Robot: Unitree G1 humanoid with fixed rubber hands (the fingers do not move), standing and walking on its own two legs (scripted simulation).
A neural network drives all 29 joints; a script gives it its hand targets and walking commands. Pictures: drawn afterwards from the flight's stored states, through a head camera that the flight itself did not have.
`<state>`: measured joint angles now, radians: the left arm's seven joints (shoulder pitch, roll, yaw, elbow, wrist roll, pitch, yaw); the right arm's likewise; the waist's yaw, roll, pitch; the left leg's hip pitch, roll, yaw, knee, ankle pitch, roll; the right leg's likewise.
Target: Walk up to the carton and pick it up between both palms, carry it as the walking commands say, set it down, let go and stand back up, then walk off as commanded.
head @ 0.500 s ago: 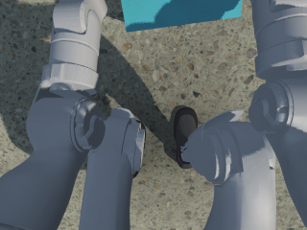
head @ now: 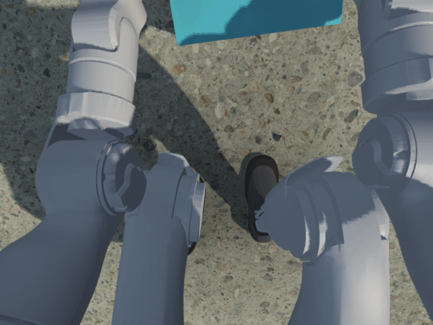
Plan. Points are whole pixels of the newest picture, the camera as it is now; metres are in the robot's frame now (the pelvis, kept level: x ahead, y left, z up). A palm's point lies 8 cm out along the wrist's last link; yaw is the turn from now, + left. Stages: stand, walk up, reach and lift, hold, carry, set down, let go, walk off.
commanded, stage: set down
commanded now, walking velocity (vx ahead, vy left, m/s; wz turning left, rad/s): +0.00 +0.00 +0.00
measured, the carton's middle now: out of the picture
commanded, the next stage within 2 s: none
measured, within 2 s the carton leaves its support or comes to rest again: rests again in 0.38 s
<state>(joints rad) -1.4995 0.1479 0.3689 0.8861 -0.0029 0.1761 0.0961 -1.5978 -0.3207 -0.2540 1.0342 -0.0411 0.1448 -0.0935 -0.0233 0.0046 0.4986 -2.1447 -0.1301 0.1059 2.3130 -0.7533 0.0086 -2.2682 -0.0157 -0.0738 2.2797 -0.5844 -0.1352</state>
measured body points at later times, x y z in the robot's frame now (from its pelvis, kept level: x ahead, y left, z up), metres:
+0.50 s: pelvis +0.00 +0.00 +0.00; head +0.38 -0.04 +0.22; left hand +0.56 +0.10 -0.19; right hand +0.56 -0.21 -0.19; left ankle +0.08 +0.10 -0.32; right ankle +0.11 -0.08 -0.32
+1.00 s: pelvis -0.02 +0.01 +0.00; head +0.34 -0.03 +0.25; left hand +0.56 +0.11 -0.13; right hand +0.56 -0.22 -0.15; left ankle +0.08 +0.10 -0.32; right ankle +0.11 -0.08 -0.32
